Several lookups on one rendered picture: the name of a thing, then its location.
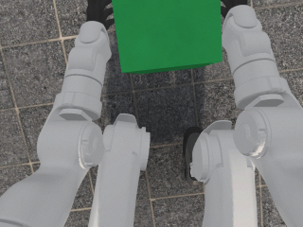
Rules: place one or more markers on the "robot left upper arm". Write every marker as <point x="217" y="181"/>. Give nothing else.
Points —
<point x="67" y="149"/>

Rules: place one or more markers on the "robot right hand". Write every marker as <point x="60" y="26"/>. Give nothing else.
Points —
<point x="229" y="4"/>

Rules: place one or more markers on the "carton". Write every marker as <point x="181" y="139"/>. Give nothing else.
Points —
<point x="156" y="36"/>

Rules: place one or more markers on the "robot right upper arm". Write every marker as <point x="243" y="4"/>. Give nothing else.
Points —
<point x="272" y="137"/>

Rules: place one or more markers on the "right robot thigh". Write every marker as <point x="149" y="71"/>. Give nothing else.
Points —
<point x="230" y="188"/>

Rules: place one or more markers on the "robot left hand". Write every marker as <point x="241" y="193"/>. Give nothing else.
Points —
<point x="96" y="12"/>

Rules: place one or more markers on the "right robot forearm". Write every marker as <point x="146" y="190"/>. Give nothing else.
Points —
<point x="252" y="62"/>

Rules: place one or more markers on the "robot right foot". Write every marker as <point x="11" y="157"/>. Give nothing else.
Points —
<point x="190" y="137"/>

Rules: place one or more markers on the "left robot forearm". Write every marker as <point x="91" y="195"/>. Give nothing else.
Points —
<point x="79" y="99"/>

